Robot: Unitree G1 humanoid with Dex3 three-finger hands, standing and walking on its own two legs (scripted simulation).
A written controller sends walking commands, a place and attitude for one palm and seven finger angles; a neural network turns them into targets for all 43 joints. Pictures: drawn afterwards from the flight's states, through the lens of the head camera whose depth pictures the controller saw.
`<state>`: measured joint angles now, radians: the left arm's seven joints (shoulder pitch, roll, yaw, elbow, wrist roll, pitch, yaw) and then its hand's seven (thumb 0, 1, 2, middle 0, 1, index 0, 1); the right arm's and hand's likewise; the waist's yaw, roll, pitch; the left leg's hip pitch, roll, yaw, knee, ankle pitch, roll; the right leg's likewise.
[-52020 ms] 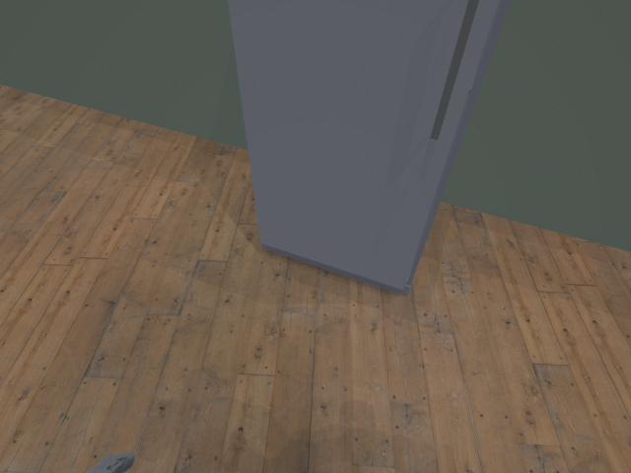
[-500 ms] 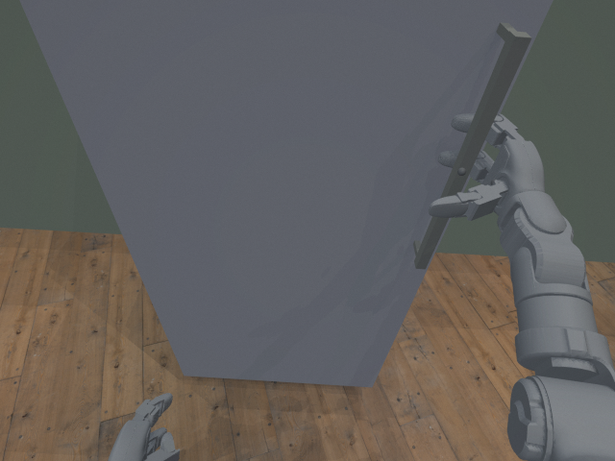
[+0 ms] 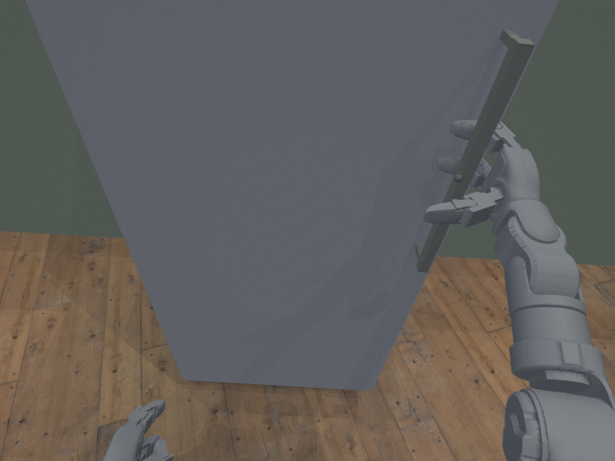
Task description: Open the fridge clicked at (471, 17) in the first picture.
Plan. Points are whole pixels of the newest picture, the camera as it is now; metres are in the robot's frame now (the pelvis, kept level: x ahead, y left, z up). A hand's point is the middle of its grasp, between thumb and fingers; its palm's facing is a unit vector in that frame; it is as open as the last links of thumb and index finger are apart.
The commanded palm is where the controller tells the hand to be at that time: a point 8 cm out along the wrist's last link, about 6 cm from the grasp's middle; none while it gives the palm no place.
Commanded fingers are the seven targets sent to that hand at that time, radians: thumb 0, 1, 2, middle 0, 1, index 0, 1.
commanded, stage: slide the fingers in behind the handle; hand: right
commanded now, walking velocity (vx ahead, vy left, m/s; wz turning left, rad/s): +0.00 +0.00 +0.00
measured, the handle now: (456, 176) +0.47 -0.17 +0.17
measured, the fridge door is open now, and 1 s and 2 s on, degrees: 1 1 1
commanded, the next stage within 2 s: grip the handle and tug to test in 0.58 s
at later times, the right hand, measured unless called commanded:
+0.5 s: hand (458, 178) +0.41 -0.14 +0.21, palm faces -0.01 +1.00 -0.01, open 14.1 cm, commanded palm +0.39 -0.19 +0.20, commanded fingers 0.00 0.50 -0.30 0.30 1.20 0.30 1.20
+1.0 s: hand (458, 178) +0.41 -0.15 +0.21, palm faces -0.01 +1.00 +0.00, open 11.5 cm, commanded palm +0.39 -0.19 +0.20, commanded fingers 0.00 -0.29 -0.64 0.38 1.31 0.38 1.31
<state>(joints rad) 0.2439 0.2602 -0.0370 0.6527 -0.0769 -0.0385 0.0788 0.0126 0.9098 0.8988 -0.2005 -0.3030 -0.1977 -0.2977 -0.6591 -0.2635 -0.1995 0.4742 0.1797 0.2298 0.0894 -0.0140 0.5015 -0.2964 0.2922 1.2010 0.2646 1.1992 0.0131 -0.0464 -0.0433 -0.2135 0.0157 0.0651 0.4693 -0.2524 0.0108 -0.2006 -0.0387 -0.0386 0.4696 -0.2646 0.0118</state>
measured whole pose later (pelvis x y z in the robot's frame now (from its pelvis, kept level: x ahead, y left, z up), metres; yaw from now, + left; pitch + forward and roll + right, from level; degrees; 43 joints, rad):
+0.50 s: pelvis +0.00 -0.01 +0.00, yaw +0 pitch +0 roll +0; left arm 0.24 0.24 -0.05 0.66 -0.07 -0.03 0.07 0.01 0.91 0.90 -0.20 -0.30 -0.20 -0.30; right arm -0.69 -0.24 -0.16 0.49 0.17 0.23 0.07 -0.01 0.50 -0.30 0.30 1.20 0.28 1.20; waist 0.00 -0.04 -0.04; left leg -0.21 0.03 0.06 0.47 -0.25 0.00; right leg -0.21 -0.02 -0.04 0.48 -0.27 0.00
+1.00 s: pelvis +0.00 -0.01 +0.00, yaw +0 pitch +0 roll +0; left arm 0.24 0.24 -0.05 0.66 -0.07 -0.02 0.08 0.01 0.91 0.90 -0.20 -0.30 -0.20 -0.30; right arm -0.68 -0.25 -0.18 0.49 0.17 0.24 0.08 -0.01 0.13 -0.45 0.34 1.25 0.33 1.25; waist 0.01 -0.04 -0.04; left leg -0.20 0.02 0.05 0.44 -0.23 0.00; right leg -0.20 -0.03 -0.05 0.46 -0.26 0.00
